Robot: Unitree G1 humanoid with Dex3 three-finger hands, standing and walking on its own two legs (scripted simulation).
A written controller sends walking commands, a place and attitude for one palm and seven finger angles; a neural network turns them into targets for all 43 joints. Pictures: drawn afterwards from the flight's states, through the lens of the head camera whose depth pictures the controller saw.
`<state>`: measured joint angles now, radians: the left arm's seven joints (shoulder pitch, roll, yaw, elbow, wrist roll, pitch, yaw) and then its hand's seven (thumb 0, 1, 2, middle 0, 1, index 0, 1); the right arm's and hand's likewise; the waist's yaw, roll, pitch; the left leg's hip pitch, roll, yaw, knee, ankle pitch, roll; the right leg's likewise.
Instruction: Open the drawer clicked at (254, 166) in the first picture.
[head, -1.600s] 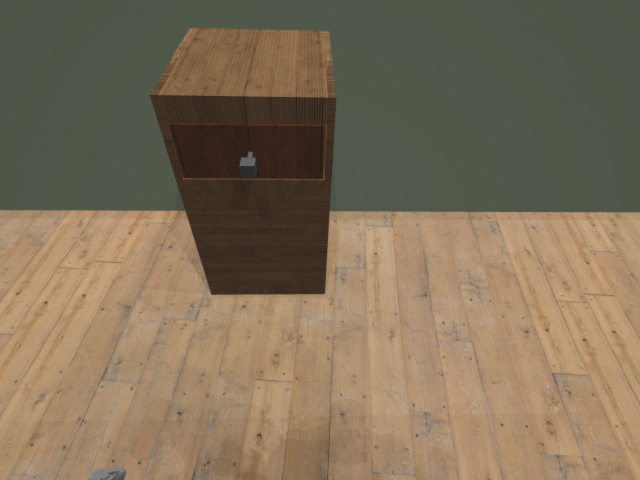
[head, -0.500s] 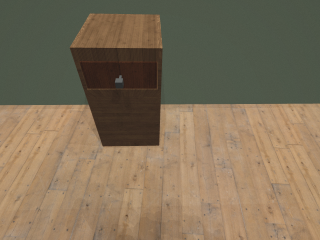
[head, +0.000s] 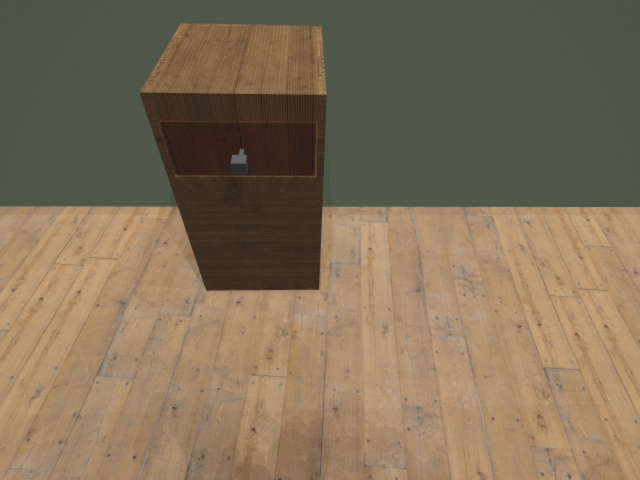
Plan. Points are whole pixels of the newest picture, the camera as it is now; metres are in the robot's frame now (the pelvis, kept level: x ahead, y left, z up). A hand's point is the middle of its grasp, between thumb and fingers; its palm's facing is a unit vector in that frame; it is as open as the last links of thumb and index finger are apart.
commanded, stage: take the last steps up to it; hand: left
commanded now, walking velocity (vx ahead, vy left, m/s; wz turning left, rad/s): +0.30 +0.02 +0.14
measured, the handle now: (240, 160) +0.86 +0.26 -0.13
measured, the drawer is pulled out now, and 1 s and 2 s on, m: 0.00 0.00 0.00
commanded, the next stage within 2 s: come to a stop and stand still in 0.90 s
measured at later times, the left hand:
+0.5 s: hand out of the picture +0.10 +0.22 -0.19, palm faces +0.03 -0.99 -0.13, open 7.4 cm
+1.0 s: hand (216, 369) +0.32 +0.20 -0.18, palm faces +0.12 -0.97 -0.22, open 7.2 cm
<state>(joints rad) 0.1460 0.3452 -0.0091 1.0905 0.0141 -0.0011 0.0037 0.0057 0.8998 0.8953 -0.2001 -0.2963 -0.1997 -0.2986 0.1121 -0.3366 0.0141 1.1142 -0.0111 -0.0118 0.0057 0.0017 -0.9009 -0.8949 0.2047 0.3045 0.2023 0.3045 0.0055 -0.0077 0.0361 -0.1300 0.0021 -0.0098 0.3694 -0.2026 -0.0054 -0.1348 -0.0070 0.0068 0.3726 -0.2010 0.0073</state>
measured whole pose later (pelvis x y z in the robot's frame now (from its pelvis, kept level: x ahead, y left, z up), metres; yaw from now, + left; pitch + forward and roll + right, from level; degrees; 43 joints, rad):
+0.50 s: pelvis +0.11 +0.05 +0.00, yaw +2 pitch -1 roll -1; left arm 0.29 0.19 0.04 1.09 0.03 0.01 -0.01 0.01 0.90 0.90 -0.20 -0.30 -0.20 -0.30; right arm 0.50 -0.09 0.01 1.16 -0.02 -0.08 -0.03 0.00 -0.90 -0.89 0.20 0.30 0.20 0.30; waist -0.03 -0.04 0.05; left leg 0.00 -0.02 0.06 0.33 -0.32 0.06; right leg -0.53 -0.07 -0.07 1.09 -0.29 0.01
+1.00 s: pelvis +0.29 +0.01 -0.01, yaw +5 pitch -2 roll -1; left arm 0.25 0.17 0.05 1.06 0.02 -0.05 0.03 -0.01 0.94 0.90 -0.20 -0.30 -0.20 -0.30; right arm 0.26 -0.16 -0.05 1.04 -0.03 -0.02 -0.02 0.00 -0.92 -0.90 0.20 0.30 0.20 0.30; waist -0.03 0.02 0.03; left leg -0.50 0.12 0.05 1.02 -0.31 0.00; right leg -0.22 0.02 -0.19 0.46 -0.22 -0.08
